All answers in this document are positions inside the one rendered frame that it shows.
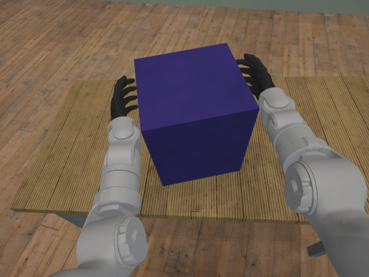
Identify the right robot forearm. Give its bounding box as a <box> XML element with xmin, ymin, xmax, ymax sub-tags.
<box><xmin>258</xmin><ymin>87</ymin><xmax>367</xmax><ymax>199</ymax></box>

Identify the robot right hand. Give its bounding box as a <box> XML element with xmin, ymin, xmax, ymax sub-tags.
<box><xmin>235</xmin><ymin>53</ymin><xmax>275</xmax><ymax>100</ymax></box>

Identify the left robot upper arm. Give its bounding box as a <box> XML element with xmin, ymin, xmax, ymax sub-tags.
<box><xmin>48</xmin><ymin>214</ymin><xmax>149</xmax><ymax>277</ymax></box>

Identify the table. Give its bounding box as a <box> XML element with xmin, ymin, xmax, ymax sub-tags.
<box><xmin>9</xmin><ymin>76</ymin><xmax>369</xmax><ymax>257</ymax></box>

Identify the right robot upper arm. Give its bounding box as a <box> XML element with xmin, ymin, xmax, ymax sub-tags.
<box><xmin>283</xmin><ymin>158</ymin><xmax>369</xmax><ymax>277</ymax></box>

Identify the robot left hand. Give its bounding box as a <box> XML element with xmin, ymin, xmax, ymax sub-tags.
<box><xmin>111</xmin><ymin>76</ymin><xmax>138</xmax><ymax>120</ymax></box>

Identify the carton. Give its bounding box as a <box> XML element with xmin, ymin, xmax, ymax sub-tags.
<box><xmin>134</xmin><ymin>43</ymin><xmax>259</xmax><ymax>186</ymax></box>

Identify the left robot forearm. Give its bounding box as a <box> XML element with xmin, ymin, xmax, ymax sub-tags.
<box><xmin>77</xmin><ymin>117</ymin><xmax>142</xmax><ymax>260</ymax></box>

